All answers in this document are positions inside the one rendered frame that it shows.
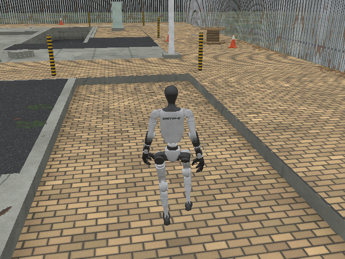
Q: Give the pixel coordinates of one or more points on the right robot foot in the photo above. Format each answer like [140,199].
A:
[188,206]

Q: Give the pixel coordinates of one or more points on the robot right forearm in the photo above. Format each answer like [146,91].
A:
[197,147]

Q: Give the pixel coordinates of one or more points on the robot right upper arm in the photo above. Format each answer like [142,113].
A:
[191,123]

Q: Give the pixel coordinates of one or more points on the robot left shin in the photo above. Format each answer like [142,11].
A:
[164,200]

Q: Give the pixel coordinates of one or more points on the robot left hand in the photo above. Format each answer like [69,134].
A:
[146,156]

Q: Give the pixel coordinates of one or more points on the robot left forearm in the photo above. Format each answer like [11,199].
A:
[147,144]

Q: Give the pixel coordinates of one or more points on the robot right hand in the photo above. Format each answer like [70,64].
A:
[200,165]

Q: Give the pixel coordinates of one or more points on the robot left upper arm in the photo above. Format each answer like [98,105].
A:
[152,123]

